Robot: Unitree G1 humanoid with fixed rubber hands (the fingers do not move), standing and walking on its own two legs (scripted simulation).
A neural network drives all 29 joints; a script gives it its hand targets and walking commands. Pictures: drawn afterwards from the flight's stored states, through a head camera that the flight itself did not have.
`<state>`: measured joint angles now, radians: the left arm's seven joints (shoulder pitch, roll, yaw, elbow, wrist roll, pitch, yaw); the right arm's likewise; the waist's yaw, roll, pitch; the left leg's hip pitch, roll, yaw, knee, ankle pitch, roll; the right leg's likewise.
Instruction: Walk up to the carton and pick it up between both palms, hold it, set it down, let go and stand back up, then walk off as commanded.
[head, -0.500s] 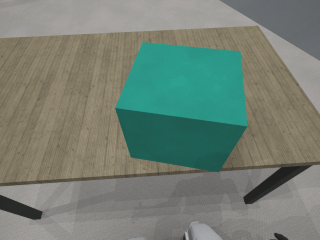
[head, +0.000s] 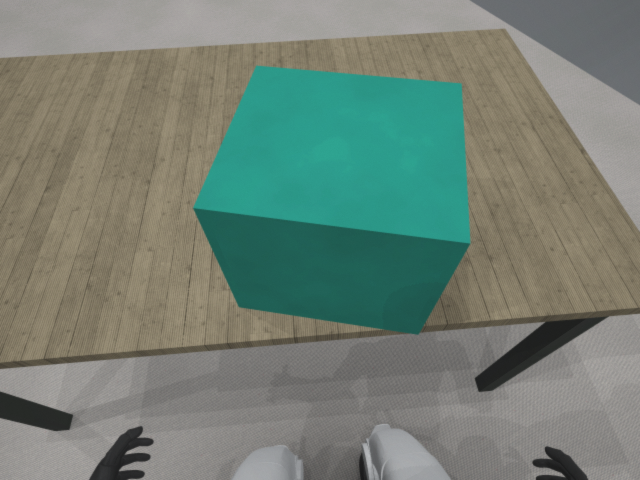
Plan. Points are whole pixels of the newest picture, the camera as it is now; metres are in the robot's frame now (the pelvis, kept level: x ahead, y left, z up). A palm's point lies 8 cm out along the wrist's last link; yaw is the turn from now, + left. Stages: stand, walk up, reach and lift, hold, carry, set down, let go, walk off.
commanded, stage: walk up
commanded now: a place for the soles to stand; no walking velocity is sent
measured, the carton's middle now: (340, 205) +0.43 -0.01 +0.06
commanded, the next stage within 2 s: none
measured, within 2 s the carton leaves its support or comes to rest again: neither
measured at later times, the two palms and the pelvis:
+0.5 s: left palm out of the picture +0.06 +0.25 -0.10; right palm out of the picture +0.02 -0.34 -0.11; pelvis -0.06 -0.04 +0.00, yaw -2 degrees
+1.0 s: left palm out of the picture +0.04 +0.25 -0.09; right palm out of the picture +0.01 -0.34 -0.11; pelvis -0.08 -0.04 +0.01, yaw -2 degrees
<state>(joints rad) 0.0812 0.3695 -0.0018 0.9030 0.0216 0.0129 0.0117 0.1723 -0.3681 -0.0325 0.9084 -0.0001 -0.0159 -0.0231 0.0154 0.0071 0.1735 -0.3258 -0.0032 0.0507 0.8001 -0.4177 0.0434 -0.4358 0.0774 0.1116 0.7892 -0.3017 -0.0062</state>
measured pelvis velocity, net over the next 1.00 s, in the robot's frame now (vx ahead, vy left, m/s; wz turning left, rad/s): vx -0.08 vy -0.04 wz -0.03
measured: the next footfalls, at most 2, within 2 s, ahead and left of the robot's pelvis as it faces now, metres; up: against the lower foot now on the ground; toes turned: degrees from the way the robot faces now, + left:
right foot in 0.24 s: -0.01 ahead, -0.15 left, +0.00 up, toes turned +4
left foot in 0.36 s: +0.04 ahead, +0.09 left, +0.00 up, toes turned +1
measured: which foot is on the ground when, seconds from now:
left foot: down 0.00-0.28, up 0.30-0.34, down 0.36-1.00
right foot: down 0.00-0.02, up 0.04-0.22, down 0.24-1.00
